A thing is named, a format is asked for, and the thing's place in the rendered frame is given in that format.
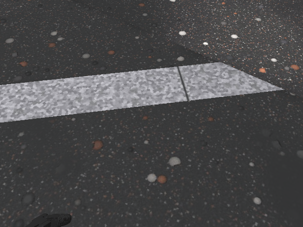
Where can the left robot hand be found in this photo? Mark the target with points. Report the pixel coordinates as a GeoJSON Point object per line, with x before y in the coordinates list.
{"type": "Point", "coordinates": [54, 220]}

